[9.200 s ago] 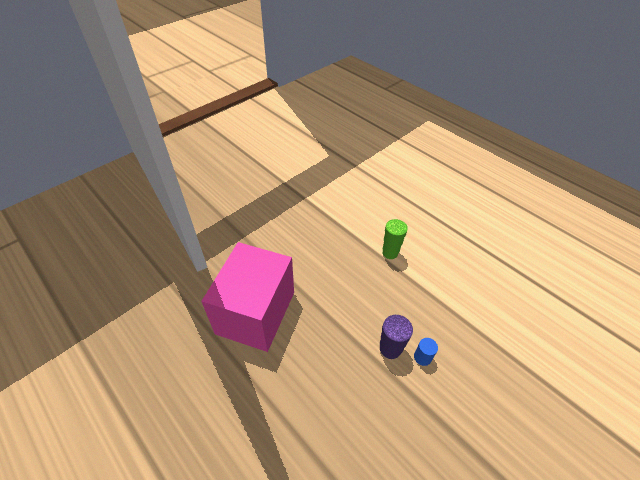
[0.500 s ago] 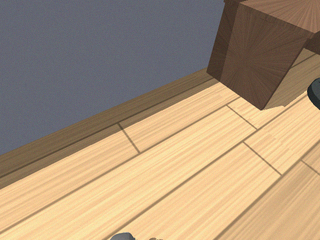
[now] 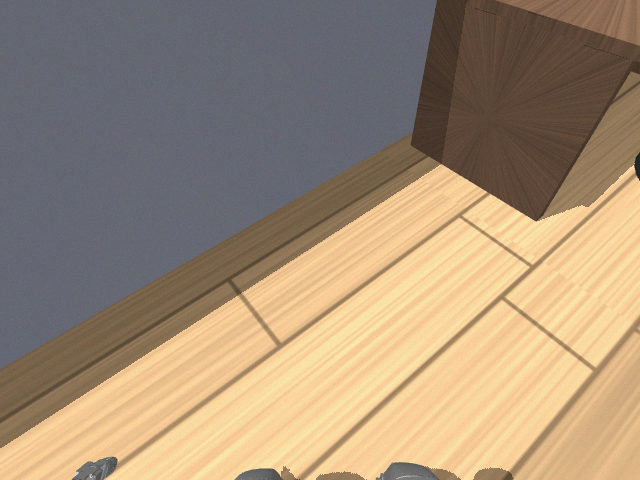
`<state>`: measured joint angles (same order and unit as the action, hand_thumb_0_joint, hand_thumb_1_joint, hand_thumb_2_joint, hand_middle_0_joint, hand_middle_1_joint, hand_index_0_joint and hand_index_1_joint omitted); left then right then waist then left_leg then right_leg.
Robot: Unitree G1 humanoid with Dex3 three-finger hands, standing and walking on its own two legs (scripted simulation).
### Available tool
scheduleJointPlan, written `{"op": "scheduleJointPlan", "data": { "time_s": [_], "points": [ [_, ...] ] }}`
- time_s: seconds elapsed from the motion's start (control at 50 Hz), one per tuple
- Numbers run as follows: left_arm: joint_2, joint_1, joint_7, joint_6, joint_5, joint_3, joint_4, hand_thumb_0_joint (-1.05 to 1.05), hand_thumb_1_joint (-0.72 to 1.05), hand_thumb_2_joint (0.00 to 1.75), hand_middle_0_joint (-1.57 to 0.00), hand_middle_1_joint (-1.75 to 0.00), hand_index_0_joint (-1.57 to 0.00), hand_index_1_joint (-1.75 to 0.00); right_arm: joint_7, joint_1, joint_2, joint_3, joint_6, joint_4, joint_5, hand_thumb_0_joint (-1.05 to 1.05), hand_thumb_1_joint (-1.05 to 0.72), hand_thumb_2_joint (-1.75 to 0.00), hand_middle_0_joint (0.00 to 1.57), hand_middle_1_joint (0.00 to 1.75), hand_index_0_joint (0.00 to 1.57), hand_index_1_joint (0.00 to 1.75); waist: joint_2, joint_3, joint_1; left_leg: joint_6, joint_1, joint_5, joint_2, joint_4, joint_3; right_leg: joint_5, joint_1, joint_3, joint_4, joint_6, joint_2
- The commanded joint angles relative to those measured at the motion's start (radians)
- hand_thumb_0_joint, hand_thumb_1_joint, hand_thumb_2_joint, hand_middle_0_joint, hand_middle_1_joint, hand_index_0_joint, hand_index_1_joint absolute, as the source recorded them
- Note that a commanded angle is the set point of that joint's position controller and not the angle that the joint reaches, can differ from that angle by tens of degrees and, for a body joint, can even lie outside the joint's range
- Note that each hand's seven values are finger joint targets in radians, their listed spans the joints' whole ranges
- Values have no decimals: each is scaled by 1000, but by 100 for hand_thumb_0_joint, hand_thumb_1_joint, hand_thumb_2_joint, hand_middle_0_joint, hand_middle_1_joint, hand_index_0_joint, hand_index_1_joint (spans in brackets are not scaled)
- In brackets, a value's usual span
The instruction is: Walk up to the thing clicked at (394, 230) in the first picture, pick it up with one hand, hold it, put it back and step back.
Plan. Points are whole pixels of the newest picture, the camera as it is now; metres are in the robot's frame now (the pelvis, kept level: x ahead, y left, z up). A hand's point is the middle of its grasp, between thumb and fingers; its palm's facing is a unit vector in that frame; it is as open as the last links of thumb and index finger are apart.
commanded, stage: walk up
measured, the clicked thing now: out of the picture -0.83 +0.95 -0.68
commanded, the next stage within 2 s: stand in 1.28 s
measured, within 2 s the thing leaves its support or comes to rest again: neither
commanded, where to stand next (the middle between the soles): +0.19 +0.01 m, yaw +0 degrees
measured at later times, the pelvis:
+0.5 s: pelvis +0.11 +0.04 +0.00, yaw +0 degrees
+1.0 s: pelvis +0.14 +0.02 +0.02, yaw +0 degrees
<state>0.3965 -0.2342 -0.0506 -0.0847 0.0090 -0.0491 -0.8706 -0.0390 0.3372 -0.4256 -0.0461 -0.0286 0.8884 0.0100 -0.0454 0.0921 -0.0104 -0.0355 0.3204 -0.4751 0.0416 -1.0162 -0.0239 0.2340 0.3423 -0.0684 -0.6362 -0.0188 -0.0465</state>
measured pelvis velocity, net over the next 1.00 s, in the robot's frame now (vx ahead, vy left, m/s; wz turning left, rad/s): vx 0.14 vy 0.02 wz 0.00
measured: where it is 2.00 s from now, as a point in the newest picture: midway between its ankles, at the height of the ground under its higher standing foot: outside the picture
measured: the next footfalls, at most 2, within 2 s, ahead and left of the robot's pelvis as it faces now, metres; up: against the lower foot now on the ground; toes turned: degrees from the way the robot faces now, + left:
left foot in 0.24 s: +0.21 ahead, +0.15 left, +0.00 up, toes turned +5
right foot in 0.54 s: +0.18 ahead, -0.11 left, +0.00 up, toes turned -3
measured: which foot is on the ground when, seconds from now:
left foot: up 0.00-0.22, down 0.24-1.00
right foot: down 0.00-0.26, up 0.28-0.52, down 0.54-1.00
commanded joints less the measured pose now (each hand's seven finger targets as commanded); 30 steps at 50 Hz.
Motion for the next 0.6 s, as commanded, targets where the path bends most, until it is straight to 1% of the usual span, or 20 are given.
{"op": "scheduleJointPlan", "data": {
  "time_s": [0.0, 0.02, 0.08, 0.12, 0.16, 0.2, 0.22, 0.24, 0.26, 0.28, 0.3, 0.34, 0.4, 0.44, 0.48, 0.5, 0.52, 0.54, 0.56, 0.58],
  "points": [
    [293, -56, 29, -10, -14, -78, 61, 0, 90, 90, -20, -30, -20, -30, 9, 49, -210, -58, -38, -64, -11, 0, -90, -90, 20, 30, 20, 30, 205, -31, 19, 11, 244, 73, 70, 20, 67, 54, -159, 318, 352, -214, -252],
    [289, -57, 27, -10, -8, -76, 68, 0, 90, 90, -20, -30, -20, -30, 0, 49, -203, -60, -36, -55, -7, 0, -90, -90, 20, 30, 20, 30, 216, -31, 21, 15, 210, 78, 58, 81, 44, 46, -129, 266, 346, -210, -220],
    [295, -56, 19, -10, 3, -82, 88, 0, 90, 90, -20, -30, -20, -30, -18, 18, -183, -65, -35, -63, 4, 0, -90, -90, 20, 30, 20, 30, 236, -26, 33, 29, 147, 145, 49, 222, -6, 189, -59, 221, 370, -216, -212],
    [292, -22, 20, -4, 6, -72, 96, 0, 90, 90, -20, -30, -20, -30, -14, -7, -168, -63, -42, -58, 4, 0, -90, -90, 20, 30, 20, 30, 234, -32, 27, 33, 62, 208, 33, 318, -28, 134, -1, 188, 325, -201, -210],
    [275, 3, 23, 10, -1, -56, 98, 0, 90, 90, -20, -30, -20, -30, 0, 16, -152, -61, -50, -33, 4, 0, -90, -90, 20, 30, 20, 30, 176, -67, -4, 33, -87, 323, -3, 419, -57, 39, 61, 141, 215, -172, -193],
    [201, 14, 28, 27, -6, -22, 97, 0, 90, 90, -20, -30, -20, -30, 21, 59, -171, -69, -58, -8, 9, 0, -90, -90, 20, 30, 20, 30, 72, -111, -44, 17, -249, 312, -23, 479, -39, 43, 154, 77, 36, -109, -137],
    [142, -11, 30, 34, -7, -3, 99, 0, 90, 90, -20, -30, -20, -30, 32, 89, -239, -82, -63, -8, 15, 0, -90, -90, 20, 30, 20, 30, -124, -114, -49, -21, -263, 229, 141, 616, 184, 133, 210, 8, -151, -54, -60],
    [147, -50, 38, 47, -17, -5, 86, 0, 90, 90, -20, -30, -20, -30, 34, 68, -324, -91, -66, -36, 14, 0, -90, -90, 20, 30, 20, 30, -190, -101, -35, -138, -207, 32, 348, 775, 546, 319, 276, 17, -288, -18, 56],
    [244, -71, 52, 57, -7, -32, 46, 0, 90, 90, -20, -30, -20, -30, 32, 20, -347, -101, -58, -46, -1, 0, -90, -90, 20, 30, 20, 30, -128, -80, -25, -220, -156, -27, 389, 766, 603, 364, 231, 96, -372, -22, -2],
    [253, -72, 54, 58, -6, -33, 33, 0, 90, 90, -20, -30, -20, -30, 38, -14, -299, -89, -54, -54, 0, 0, -90, -90, 20, 30, 20, 30, -66, -65, -8, -216, -159, 89, 345, 730, 506, 342, 243, 118, -401, -19, -7],
    [235, -67, 56, 59, -7, -35, 15, 0, 90, 90, -20, -30, -20, -30, 44, -31, -278, -78, -54, -55, 4, 0, -90, -90, 20, 30, 20, 30, -74, -61, -1, -199, -145, 213, 309, 697, 420, 317, 230, 131, -389, -18, -23],
    [220, -99, 51, 61, -11, -32, -24, 0, 90, 90, -20, -30, -20, -30, 49, -78, -254, -64, -56, -52, 2, 0, -90, -90, 20, 30, 20, 30, -120, -66, 25, -153, -75, 340, 246, 657, 259, 242, 136, 117, -302, -17, -48],
    [191, -109, 45, 68, -4, -31, -58, 0, 90, 90, -20, -30, -20, -30, 49, -133, -243, -53, -48, -57, 7, 0, -90, -90, 20, 30, 20, 30, -142, -97, 26, -141, -6, 330, 217, 633, 189, 180, 9, 62, -174, -6, -25],
    [190, -76, 48, 70, 1, -33, -65, 0, 90, 90, -20, -30, -20, -30, 49, -146, -244, -49, -38, -52, 6, 0, -90, -90, 20, 30, 20, 30, -128, -108, 14, -137, 20, 284, 216, 612, 187, 168, -40, 41, -99, -6, -3],
    [179, -83, 53, 64, 3, -33, -88, 0, 90, 90, -20, -30, -20, -30, 47, -184, -226, -36, -27, -50, -4, 0, -90, -90, 20, 30, 20, 30, -93, -129, 40, -113, 56, 274, 197, 545, 159, 58, -144, 26, 52, -11, 15],
    [187, -66, 57, 57, 7, -34, -88, 0, 90, 90, -20, -30, -20, -30, 47, -190, -195, -20, -22, -45, -10, 0, -90, -90, 20, 30, 20, 30, -47, -133, 47, -77, 72, 280, 173, 507, 137, 13, -182, 60, 137, -19, 3],
    [223, -40, 61, 49, 16, -41, -84, 0, 90, 90, -20, -30, -20, -30, 46, -178, -142, -2, -21, -37, -19, 0, -90, -90, 20, 30, 20, 30, 55, -127, 43, -27, 115, 285, 137, 428, 103, -36, -195, 210, 203, -49, -98],
    [276, 52, 59, 40, 13, -40, -60, 0, 90, 90, -20, -30, -20, -30, 46, -167, -120, 3, -19, -23, -24, 0, -90, -90, 20, 30, 20, 30, 157, -101, -5, 17, 56, 180, 31, 397, 31, 9, -63, 364, 266, -110, -207],
    [274, 127, 52, 46, 3, -31, -58, 0, 90, 90, -20, -30, -20, -30, 52, -153, -154, -9, -16, 19, -25, 0, -90, -90, 20, 30, 20, 30, 141, -77, -27, 19, -95, 113, 16, 418, 14, 23, 63, 324, 242, -135, -216],
    [232, 135, 49, 47, -2, -14, -58, 0, 90, 90, -20, -30, -20, -30, 52, -153, -175, -13, -22, 43, -18, 0, -90, -90, 20, 30, 20, 30, 87, -108, -36, 10, -153, 191, 53, 490, 40, -32, 56, 238, 195, -91, -168]
  ]
}}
